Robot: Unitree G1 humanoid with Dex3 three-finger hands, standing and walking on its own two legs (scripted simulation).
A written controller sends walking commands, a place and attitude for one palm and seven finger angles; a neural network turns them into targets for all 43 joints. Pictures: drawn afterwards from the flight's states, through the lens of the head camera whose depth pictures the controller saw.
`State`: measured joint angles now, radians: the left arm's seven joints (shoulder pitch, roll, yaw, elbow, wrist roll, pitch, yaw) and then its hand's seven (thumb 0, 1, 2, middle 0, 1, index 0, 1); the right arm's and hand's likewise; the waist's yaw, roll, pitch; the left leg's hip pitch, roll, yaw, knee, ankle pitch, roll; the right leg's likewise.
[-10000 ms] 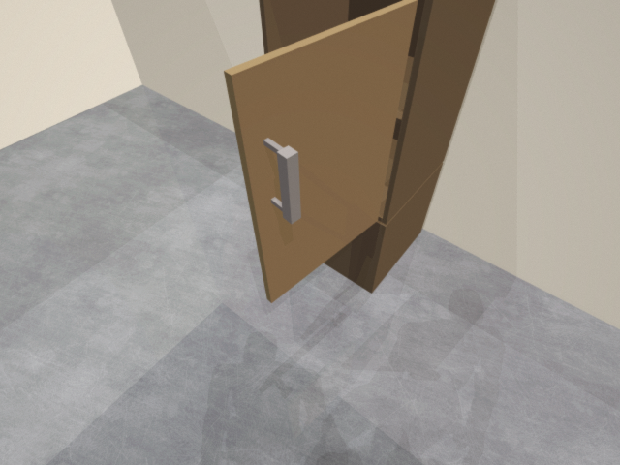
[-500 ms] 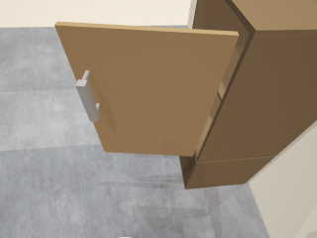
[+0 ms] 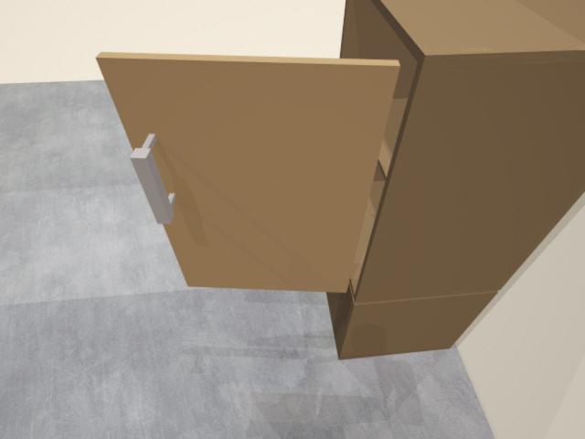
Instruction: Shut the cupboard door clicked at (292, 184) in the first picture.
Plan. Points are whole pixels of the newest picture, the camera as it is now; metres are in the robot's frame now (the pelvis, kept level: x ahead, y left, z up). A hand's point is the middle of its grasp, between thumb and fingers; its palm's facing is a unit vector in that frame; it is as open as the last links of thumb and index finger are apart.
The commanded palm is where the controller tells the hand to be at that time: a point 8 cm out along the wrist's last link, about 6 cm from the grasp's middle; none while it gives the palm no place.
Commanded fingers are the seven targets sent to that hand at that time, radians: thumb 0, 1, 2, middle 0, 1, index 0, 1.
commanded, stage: come to a stop and stand still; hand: left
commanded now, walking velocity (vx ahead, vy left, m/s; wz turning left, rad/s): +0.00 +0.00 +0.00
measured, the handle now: (158, 180) +0.49 +0.26 +0.07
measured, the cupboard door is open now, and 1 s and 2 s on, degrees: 82 82 82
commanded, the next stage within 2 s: look again from close up in 0.22 s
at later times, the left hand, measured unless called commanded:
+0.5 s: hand out of the picture -0.01 +0.18 -0.16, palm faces +0.00 -0.98 -0.20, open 7.3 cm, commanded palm none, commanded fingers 0.00 0.90 0.90 -0.20 -0.30 -0.20 -0.30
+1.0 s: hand out of the picture +0.06 +0.20 -0.14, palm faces +0.11 -0.98 -0.18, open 7.3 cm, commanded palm +0.12 +0.23 -0.05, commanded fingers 0.00 0.90 0.90 -0.25 -0.36 -0.25 -0.36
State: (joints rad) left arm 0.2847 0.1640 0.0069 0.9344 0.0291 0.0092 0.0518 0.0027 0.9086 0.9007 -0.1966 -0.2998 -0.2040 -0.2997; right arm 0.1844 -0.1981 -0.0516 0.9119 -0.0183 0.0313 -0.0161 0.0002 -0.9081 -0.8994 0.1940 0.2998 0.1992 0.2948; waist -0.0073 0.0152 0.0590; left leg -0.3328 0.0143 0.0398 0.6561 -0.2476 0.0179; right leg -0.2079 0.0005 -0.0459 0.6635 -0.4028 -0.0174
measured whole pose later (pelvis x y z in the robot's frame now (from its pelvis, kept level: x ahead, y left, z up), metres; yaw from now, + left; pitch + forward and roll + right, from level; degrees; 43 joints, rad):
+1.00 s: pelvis +0.02 +0.02 +0.02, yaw +0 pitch -1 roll +0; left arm 0.43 0.18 0.02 0.71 -0.04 0.06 0.05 0.01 0.91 0.90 -0.20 -0.30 -0.21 -0.30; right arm 0.26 -0.17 0.03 1.01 0.01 -0.09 -0.05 0.00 -0.91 -0.90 0.20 0.30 0.20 0.30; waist 0.00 -0.04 0.04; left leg -0.24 -0.02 0.05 0.47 -0.20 0.04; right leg -0.12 -0.02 -0.03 0.46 -0.31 0.01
